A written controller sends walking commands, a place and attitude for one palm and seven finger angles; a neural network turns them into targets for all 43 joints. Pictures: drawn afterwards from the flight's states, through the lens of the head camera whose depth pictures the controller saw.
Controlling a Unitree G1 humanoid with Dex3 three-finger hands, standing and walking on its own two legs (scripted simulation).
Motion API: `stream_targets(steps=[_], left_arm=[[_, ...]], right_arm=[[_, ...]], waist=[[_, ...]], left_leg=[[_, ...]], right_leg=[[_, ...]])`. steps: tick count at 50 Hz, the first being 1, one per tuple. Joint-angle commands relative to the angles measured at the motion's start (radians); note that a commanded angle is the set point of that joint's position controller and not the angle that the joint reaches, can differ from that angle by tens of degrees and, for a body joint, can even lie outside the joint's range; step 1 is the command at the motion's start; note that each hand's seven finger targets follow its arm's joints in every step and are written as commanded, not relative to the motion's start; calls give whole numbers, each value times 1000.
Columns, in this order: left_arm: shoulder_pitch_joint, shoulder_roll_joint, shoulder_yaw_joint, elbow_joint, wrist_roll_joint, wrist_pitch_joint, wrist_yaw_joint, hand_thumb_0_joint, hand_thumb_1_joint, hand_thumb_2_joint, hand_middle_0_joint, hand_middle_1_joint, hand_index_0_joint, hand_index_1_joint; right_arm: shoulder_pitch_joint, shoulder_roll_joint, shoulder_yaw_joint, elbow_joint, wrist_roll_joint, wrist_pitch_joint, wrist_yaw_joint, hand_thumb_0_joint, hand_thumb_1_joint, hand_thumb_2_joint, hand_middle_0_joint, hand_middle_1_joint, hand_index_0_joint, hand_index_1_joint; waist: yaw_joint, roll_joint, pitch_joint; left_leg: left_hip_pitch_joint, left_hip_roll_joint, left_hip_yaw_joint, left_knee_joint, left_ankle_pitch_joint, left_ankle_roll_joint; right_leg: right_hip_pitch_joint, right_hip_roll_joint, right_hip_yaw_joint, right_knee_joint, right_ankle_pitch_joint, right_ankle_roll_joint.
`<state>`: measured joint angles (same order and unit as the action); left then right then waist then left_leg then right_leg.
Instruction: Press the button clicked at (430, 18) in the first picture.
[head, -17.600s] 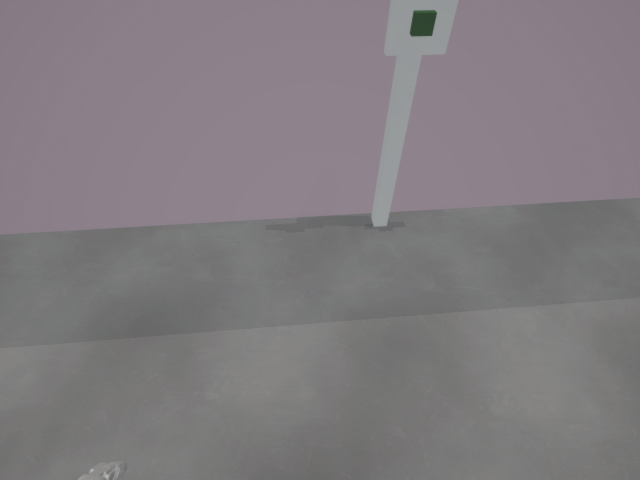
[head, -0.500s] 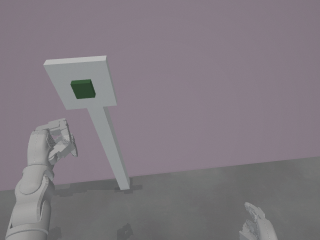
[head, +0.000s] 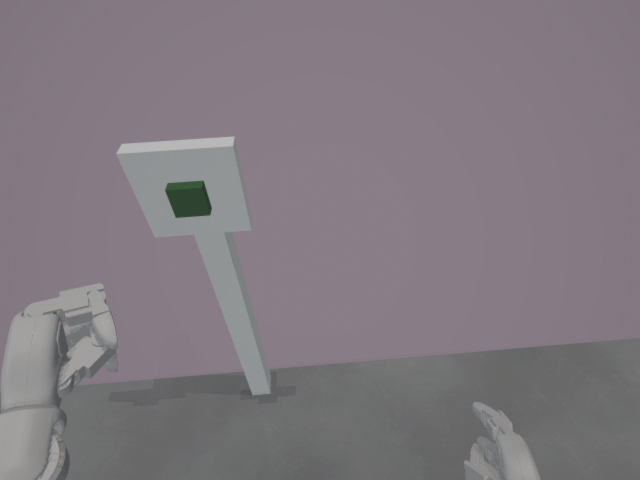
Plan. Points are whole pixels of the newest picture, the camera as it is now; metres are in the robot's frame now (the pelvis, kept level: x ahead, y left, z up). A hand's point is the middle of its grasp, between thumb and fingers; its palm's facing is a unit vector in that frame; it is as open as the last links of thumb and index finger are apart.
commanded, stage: draw the hand back to the body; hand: left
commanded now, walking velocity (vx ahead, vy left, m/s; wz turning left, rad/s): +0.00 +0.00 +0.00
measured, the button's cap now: (189, 198) +0.51 +0.29 +0.08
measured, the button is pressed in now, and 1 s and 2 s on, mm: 0 0 0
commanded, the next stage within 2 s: step back with the hand held close in 0.42 s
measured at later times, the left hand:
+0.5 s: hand (89, 360) +0.17 +0.24 +0.16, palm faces +0.41 -0.83 -0.39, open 3.1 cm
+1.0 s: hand (57, 387) +0.15 +0.26 +0.15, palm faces +0.29 -0.81 -0.51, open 3.1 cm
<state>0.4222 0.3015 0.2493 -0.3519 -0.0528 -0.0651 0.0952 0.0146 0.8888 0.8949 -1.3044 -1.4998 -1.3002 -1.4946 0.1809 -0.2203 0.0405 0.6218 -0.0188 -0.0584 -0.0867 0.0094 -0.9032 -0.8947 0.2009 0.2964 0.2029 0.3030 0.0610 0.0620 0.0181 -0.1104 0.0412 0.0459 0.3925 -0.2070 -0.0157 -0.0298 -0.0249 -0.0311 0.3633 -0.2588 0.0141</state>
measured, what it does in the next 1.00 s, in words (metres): shifts its weight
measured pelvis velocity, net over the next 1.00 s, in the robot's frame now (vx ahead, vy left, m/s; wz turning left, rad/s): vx -0.05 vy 0.02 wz -0.02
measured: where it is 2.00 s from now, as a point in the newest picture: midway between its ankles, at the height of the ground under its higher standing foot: outside the picture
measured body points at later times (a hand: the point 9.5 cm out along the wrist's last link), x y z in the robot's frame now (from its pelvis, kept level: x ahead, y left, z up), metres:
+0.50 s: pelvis +0.00 +0.00 +0.00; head -0.03 -0.02 +0.45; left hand +0.15 +0.28 +0.18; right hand +0.19 -0.21 -0.08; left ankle +0.01 +0.13 -0.74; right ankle -0.03 -0.13 -0.74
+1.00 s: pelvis -0.05 +0.02 -0.01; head -0.02 +0.02 +0.44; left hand +0.13 +0.30 +0.18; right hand +0.13 -0.22 -0.08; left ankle +0.01 +0.13 -0.74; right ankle -0.03 -0.13 -0.74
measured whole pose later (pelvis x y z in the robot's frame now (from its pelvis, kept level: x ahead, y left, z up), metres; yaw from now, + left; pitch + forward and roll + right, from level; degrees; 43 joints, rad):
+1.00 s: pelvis -0.05 +0.02 -0.01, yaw -1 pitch +1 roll -1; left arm 0.63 0.41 0.37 -0.59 -0.04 -0.16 0.12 0.01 0.88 0.89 -1.31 -1.50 -1.30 -1.49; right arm 0.17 -0.23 -0.01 0.51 0.01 0.03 -0.09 0.01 -0.91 -0.89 0.20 0.30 0.20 0.30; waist 0.00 0.01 0.04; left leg -0.33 0.04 0.07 0.48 -0.17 0.02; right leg -0.26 -0.03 0.00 0.45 -0.21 0.04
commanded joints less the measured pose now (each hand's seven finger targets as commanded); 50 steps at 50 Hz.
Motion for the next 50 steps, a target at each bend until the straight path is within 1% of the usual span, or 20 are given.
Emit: stream_targets(steps=[1,4,7,8,10,12,13,15,18,26,27,28,29,32,35,39,40,46,48,50], left_arm=[[-23,172,124,-293,-7,-71,16,0,900,900,-1300,-1500,-1300,-1500],[23,175,136,-341,-2,-80,19,0,900,900,-1300,-1500,-1300,-1500],[71,176,147,-366,-5,-88,20,0,900,900,-1300,-1500,-1300,-1500],[64,165,138,-350,-2,-88,19,0,900,900,-1300,-1500,-1300,-1500],[65,159,139,-316,-4,-83,19,0,900,900,-1300,-1500,-1300,-1500],[36,155,133,-317,-2,-84,19,0,900,900,-1300,-1500,-1300,-1500],[38,159,140,-306,-3,-84,20,0,900,900,-1300,-1500,-1300,-1500],[35,164,142,-313,-2,-84,20,0,900,900,-1300,-1500,-1300,-1500],[25,165,139,-341,1,-89,23,0,900,900,-1300,-1500,-1300,-1500],[43,170,150,-333,-4,-87,21,0,900,900,-1300,-1500,-1300,-1500],[-13,167,144,-305,-2,-83,24,0,900,900,-1300,-1500,-1300,-1500],[-93,282,263,-375,-1,-118,29,0,900,900,-1300,-1500,-1300,-1500],[17,217,212,-297,0,-119,21,0,900,900,-1300,-1500,-1300,-1500],[105,180,175,-311,6,-127,14,0,900,900,-1300,-1500,-1300,-1500],[153,206,195,-366,4,-130,19,0,900,900,-1300,-1500,-1300,-1500],[213,241,238,-396,-3,-133,30,0,900,900,-1300,-1500,-1300,-1500],[217,251,247,-413,-5,-135,31,0,900,900,-1300,-1500,-1300,-1500],[238,248,251,-429,-4,-154,45,0,900,900,-1300,-1500,-1300,-1500],[236,243,246,-443,1,-165,49,0,900,900,-1300,-1500,-1300,-1500],[232,247,256,-446,7,-176,52,0,900,900,-1300,-1500,-1300,-1500]], right_arm=[[-145,-99,-49,-173,2,-70,-5,0,-900,-900,200,300,200,300],[-142,-93,-51,-173,2,-78,-5,0,-900,-900,200,300,200,300],[-140,-91,-51,-176,4,-90,-7,0,-900,-900,200,300,200,300],[-139,-93,-51,-170,4,-91,-9,0,-900,-900,200,300,200,300],[-135,-95,-57,-165,4,-93,-14,0,-900,-900,200,300,200,300],[-131,-95,-55,-165,3,-89,-18,0,-900,-900,200,300,200,300],[-131,-94,-55,-163,2,-89,-19,0,-900,-900,200,300,200,300],[-136,-94,-56,-162,1,-93,-21,0,-900,-900,200,300,200,300],[-137,-91,-53,-163,-1,-98,-20,0,-900,-900,200,300,200,300],[-138,-88,-51,-163,-1,-102,-21,0,-900,-900,200,300,200,300],[-136,-91,-50,-152,-1,-98,-22,0,-900,-900,200,300,200,300],[-126,-115,-52,-195,7,-68,-13,0,-900,-900,200,300,200,300],[-131,-102,-53,-179,5,-50,-11,0,-900,-900,200,300,200,300],[-121,-111,-64,-201,5,-13,-2,0,-900,-900,200,300,200,300],[-119,-118,-75,-228,9,13,-3,0,-900,-900,200,300,200,300],[-117,-110,-85,-257,20,37,-2,0,-900,-900,200,300,200,300],[-122,-114,-88,-261,21,39,-4,0,-900,-900,200,300,200,300],[-106,-116,-92,-271,27,33,-6,0,-900,-900,200,300,200,300],[-103,-123,-93,-273,28,22,-4,0,-900,-900,200,300,200,300],[-105,-128,-96,-273,26,7,-6,0,-900,-900,200,300,200,300]], waist=[[8,-26,-91],[10,8,-85],[13,-11,-53],[9,-12,-40],[5,-63,-15],[3,-35,-20],[5,-51,-15],[10,-46,-27],[12,1,-49],[15,-22,-31],[4,-22,-12],[-33,-56,47],[-38,-92,23],[-44,-51,-64],[-44,-26,-151],[-44,-57,-197],[-43,-33,-205],[-48,-19,-179],[-49,24,-165],[-49,39,-145]], left_leg=[[85,-29,1,-23,219,43],[85,-29,3,-16,215,41],[68,-24,-3,-20,187,39],[69,-25,-1,-22,172,39],[65,-22,1,-26,152,43],[67,-23,2,-28,139,44],[68,-24,2,-29,135,46],[74,-24,2,-27,139,47],[79,-29,2,-24,147,44],[70,-25,2,-29,144,42],[63,-26,4,-32,133,41],[-11,-7,-2,9,91,56],[-11,-10,-10,30,93,56],[-4,0,-1,35,196,52],[11,13,-3,37,321,49],[-14,26,-7,49,384,48],[-19,26,-5,52,382,47],[-119,43,-30,20,263,51],[-181,53,-47,-8,163,60],[-265,62,-63,-42,4,71]], right_leg=[[-61,30,-13,-54,263,-16],[-73,31,-13,-50,258,-17],[-88,33,-17,-53,225,-17],[-101,35,-17,-59,209,-16],[-117,38,-15,-76,190,-12],[-114,32,-14,-69,173,-12],[-118,33,-14,-74,170,-11],[-111,34,-9,-80,173,-12],[-95,30,-8,-68,185,-16],[-94,31,-7,-74,186,-15],[-104,32,-7,-80,173,-14],[-214,-15,66,-131,215,-9],[-215,-35,62,-126,234,-10],[-176,-39,39,-69,329,-4],[-141,-28,17,-13,399,5],[-126,-22,13,36,452,10],[-126,-24,16,43,454,9],[-131,-6,17,77,335,15],[-118,4,19,97,263,15],[-92,13,22,116,195,15]])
